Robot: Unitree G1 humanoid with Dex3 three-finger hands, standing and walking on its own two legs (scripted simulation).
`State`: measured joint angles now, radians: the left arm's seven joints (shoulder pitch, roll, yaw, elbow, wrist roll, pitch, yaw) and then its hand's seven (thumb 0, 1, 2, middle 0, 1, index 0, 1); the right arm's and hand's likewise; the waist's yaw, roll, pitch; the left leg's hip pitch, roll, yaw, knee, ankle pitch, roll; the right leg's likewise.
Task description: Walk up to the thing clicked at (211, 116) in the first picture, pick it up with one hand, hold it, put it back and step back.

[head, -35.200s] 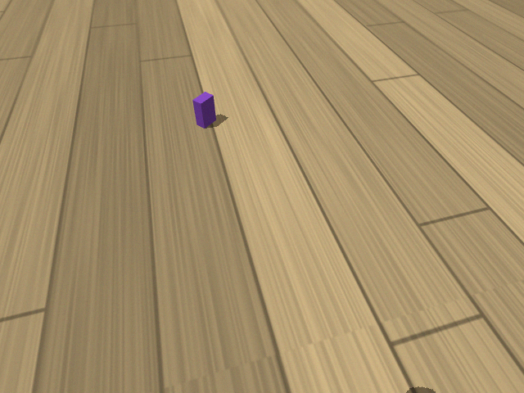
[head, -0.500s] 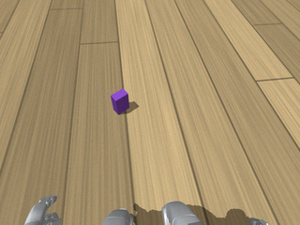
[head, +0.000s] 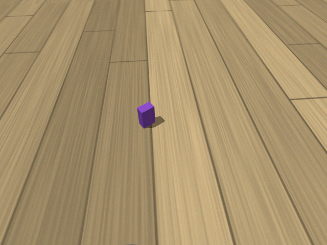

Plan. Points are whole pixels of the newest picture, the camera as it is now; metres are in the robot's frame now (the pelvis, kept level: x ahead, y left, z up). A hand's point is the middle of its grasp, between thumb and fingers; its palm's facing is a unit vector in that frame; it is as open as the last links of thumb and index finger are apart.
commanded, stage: step back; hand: left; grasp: from the side
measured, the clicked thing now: (146, 115) +1.08 +0.21 -0.67
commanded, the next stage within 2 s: stand in 0.78 s
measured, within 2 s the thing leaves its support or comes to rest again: neither
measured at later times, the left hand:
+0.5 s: hand out of the picture +0.11 +0.25 -0.14, palm faces +0.02 -0.92 -0.38, open 7.4 cm
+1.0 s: hand (75, 231) +0.16 +0.26 -0.14, palm faces -0.02 -0.94 -0.33, open 7.4 cm
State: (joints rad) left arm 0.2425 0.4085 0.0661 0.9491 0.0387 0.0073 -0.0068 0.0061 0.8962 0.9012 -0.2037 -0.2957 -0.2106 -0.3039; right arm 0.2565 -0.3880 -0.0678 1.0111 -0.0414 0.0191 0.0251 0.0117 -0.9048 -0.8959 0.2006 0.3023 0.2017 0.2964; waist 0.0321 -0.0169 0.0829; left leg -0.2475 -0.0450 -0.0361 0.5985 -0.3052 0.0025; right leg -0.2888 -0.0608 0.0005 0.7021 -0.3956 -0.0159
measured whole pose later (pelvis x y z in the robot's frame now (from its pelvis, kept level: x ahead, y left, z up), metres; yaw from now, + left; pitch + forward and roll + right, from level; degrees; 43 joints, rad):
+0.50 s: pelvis +0.04 -0.01 +0.00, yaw +1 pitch -3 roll +0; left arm 0.19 0.36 0.04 0.97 0.02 -0.04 0.00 0.00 0.90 0.90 -0.20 -0.30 -0.21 -0.30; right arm 0.20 -0.39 -0.05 1.01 -0.04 0.00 0.01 0.01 -0.90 -0.90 0.20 0.30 0.20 0.30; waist 0.02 0.02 0.09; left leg -0.35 0.03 -0.02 0.67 -0.36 0.01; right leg -0.23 -0.01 -0.05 0.60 -0.33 -0.02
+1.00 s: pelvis +0.07 +0.01 +0.02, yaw -1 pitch -3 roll +0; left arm 0.08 0.35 0.00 1.11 0.00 -0.02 0.00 0.00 0.90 0.90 -0.20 -0.30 -0.21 -0.30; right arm 0.02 -0.33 0.00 1.11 -0.01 -0.02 0.01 0.01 -0.90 -0.90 0.20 0.30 0.20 0.30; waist 0.01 -0.01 0.07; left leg -0.18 0.02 0.04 0.41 -0.17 0.00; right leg -0.09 -0.03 0.00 0.39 -0.24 0.03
